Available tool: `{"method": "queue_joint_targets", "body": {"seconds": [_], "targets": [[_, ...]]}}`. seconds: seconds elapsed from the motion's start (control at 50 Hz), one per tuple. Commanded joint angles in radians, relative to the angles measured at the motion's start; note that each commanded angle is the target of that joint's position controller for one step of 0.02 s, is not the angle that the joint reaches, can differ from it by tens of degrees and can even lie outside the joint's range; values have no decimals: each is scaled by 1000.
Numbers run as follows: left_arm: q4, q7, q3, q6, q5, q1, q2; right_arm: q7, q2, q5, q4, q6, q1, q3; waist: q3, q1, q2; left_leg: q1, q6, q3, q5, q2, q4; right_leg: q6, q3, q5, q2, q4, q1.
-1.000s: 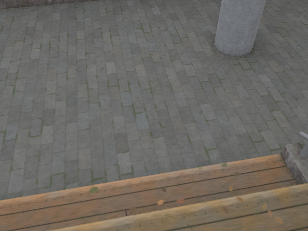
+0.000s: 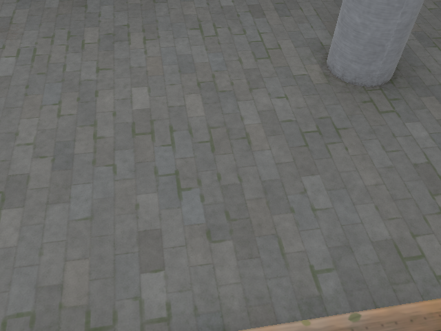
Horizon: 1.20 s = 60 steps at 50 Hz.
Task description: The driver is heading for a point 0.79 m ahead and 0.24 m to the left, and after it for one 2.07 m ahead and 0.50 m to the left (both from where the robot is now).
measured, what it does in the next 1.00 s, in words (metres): goes down, turning left: right foot 0.16 m lower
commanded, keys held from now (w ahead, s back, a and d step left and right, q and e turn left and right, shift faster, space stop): w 0.42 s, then w+q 0.58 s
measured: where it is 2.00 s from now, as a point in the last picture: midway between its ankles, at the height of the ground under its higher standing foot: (188, 269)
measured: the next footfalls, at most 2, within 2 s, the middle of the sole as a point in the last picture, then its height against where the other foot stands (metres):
right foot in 0.50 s outside the picture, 0.16 m lower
left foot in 1.12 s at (175, 295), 0.16 m lower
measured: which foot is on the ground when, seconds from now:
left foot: down 0.00-0.50, up 0.52-1.00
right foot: up 0.00-0.48, down 0.50-1.00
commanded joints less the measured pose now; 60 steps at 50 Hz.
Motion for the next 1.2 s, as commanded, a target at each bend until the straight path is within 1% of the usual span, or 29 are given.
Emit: {"method": "queue_joint_targets", "body": {"seconds": [0.02, 0.04, 0.08, 0.12, 0.16, 0.2, 0.24, 0.3, 0.36, 0.44, 0.5, 0.52, 0.54, 0.56, 0.6, 0.62, 0.64, 0.68, 0.72, 0.76, 0.8, 0.9, 1.04, 1.08, 1.12, 1.14, 1.16, 1.18, 1.2], "targets": [[-137, 26, 6, 14, 19, -64, 53, -9, -110, -26, -2, -18, 101, -8, 48, -1, 42, 222, 257, -580, 27, 399, -287, -29, -27, 241, -114, -43, -455], [-118, 12, 23, 12, 23, -31, 69, -4, -23, -32, 3, -35, 68, 22, 77, 43, 32, 106, 175, -430, 68, 304, -238, -65, 45, 433, -143, -274, -397], [-126, -4, 39, -2, 50, -49, 82, -25, -74, -33, -13, -58, 51, 17, 108, 55, 76, -51, 129, -262, 242, 202, -292, -43, 7, 637, -164, -663, -247], [-174, -21, 22, -3, 84, -156, 3, -64, -101, -27, 47, -47, 162, 12, 35, 22, 144, 21, 165, -268, 448, 209, -280, -2, -23, 743, -173, -849, -172], [-162, -40, 26, 10, 65, -110, 17, -67, -161, -29, 63, -41, 193, -6, -17, 27, 115, 103, 186, -273, 519, 231, -226, -3, -29, 824, -157, -846, -157], [-217, -55, 48, 3, 55, -247, 79, -71, -128, 3, 94, -49, 286, -4, 39, -33, 63, 285, 161, -294, 319, 226, -172, -40, 39, 937, -170, -1007, -358], [-261, -72, 38, -19, 59, -374, 56, -77, -99, 10, 119, -53, 377, 5, 85, -87, 79, 391, 144, -350, 206, 244, -144, -55, 32, 972, -169, -1118, -466], [-277, -114, 22, -38, 80, -454, 8, -104, -101, -3, 77, -34, 325, 9, 111, -111, 56, 87, 112, -219, -23, 153, -84, -47, -65, 1277, -106, -1327, -93], [-312, -124, 16, -20, 45, -490, 7, -99, -107, 9, 67, -8, 324, 6, 160, -145, 81, 105, 120, -228, 4, 141, 34, -21, -74, 1140, -84, -1416, -60], [-332, -134, 8, -43, 43, -517, 16, -115, -128, 17, 62, 24, 329, -12, 140, -180, 97, 241, 121, -276, 119, 139, 221, -10, -56, 1018, -114, -1577, 25], [-162, -111, 72, -42, 58, -8, 126, -86, -109, 3, 113, 6, 305, -12, -30, 55, 7, 22, 61, -246, 126, 40, 768, -79, -68, 1122, -163, -1593, 637], [-93, -114, 61, -40, 84, 202, 159, -68, -31, 14, 132, -14, 383, 1, -184, 92, -201, -316, 0, -209, -606, -92, 1238, -145, 4, 1518, -299, -1270, 1069], [-102, -118, 61, -28, 74, 207, 179, -58, -87, 49, 112, -34, 507, 4, -353, 61, -310, -493, -59, -267, -673, -44, 1460, -231, 145, 1543, -429, -1122, 1243], [-94, -119, 82, -12, 44, 191, 233, -56, -119, 68, 35, -48, 426, 3, -422, 80, -329, -602, -88, -260, -562, -22, 1448, -328, 355, 1046, -531, -1301, 1202], [-120, -104, 45, -10, 72, -8, 110, -100, -142, 51, -33, -11, 186, -15, -149, 37, 47, -571, -74, -125, -227, 57, 1281, -301, 394, 434, -497, -1611, 723], [-119, -105, 34, -26, 88, -100, 110, -113, -103, 39, -44, 17, 174, -11, -46, -20, 44, -509, -69, -126, -172, 80, 1286, -327, 430, 516, -535, -1617, 496], [-127, -107, 16, -55, 78, -195, 38, -116, -110, 15, -25, 23, 208, -28, 30, -85, 93, -415, -28, -227, 17, 122, 1032, -245, 301, 572, -440, -1595, 302], [-98, -98, 10, -75, 67, -197, 23, -109, -101, 16, -25, 18, 201, -49, 83, -111, -38, -321, -26, -229, 120, 134, 723, -157, 53, 686, -305, -1622, 174], [-43, -60, 22, -70, 72, -89, 63, -89, -62, 0, -59, 15, 122, -47, 61, -77, -106, -380, -51, -222, 162, 145, 554, -201, 37, 811, -323, -1638, 292], [-16, -45, 35, -68, 95, -36, 104, -61, -64, 2, -67, 20, 129, -46, -13, -84, -58, -408, -40, -232, 254, 136, 576, -237, 44, 855, -360, -1579, 383], [-14, -40, 34, -69, 62, -23, 64, -39, -119, 6, -111, 17, 10, -62, 35, -54, -5, -542, -7, -295, 397, 135, 421, -167, -21, 702, -331, -1558, 482], [-2, 2, 23, -59, 61, 30, 60, 5, -69, -12, -190, -3, -193, -43, 109, 19, -34, -263, -5, -130, 854, 60, 85, -97, -226, 446, -263, -1489, 288], [-25, -2, 46, -15, 45, 109, 106, 56, -65, 26, -262, 5, -413, -17, 214, 141, -19, -380, 1, -77, 645, 106, -173, -67, -191, 448, -360, -1205, 547], [-17, -3, 46, 1, 42, 106, 120, 55, -87, 15, -199, 2, -307, -25, 159, 99, 6, -178, 30, -19, 624, 93, -232, -52, -232, 624, -360, -1039, 524], [-11, -20, 55, -15, 50, 38, 158, 26, -207, 7, -72, 7, 65, -88, -39, -118, 25, 408, 101, 42, 700, 29, -239, -15, -269, 820, -299, -606, 306], [-39, -21, 53, -31, 60, 31, 127, 12, -303, -6, -16, 10, 187, -104, -82, -167, 197, 716, 165, -72, 1009, 125, -139, 66, -308, 86, -158, -121, -11], [-86, -42, 22, -62, 51, 174, 71, 5, -362, -32, -25, -7, 199, -92, -345, -85, 333, 1127, 315, -331, 1281, 311, 187, 100, -111, -231, -137, 160, -341], [-157, -51, 24, -76, 40, 85, 134, -1, -320, -7, -48, 6, 203, -86, -498, -145, 227, 1180, 376, -415, 1132, 384, 95, 116, -35, -183, -147, 141, -445], [-212, -45, 18, -80, 14, -28, 126, -16, -313, -10, -50, 23, 224, -81, -521, -157, 200, 1119, 380, -507, 785, 408, -50, 117, -31, -140, -154, 63, -494]]}}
